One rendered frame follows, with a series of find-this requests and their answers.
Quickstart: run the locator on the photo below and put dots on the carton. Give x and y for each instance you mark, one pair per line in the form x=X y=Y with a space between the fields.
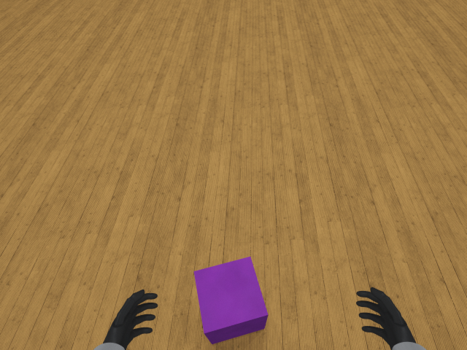
x=230 y=300

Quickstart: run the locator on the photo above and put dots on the robot right hand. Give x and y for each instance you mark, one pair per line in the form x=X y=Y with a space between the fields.
x=395 y=329

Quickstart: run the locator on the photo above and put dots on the robot left hand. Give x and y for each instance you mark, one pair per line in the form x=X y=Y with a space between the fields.
x=122 y=329

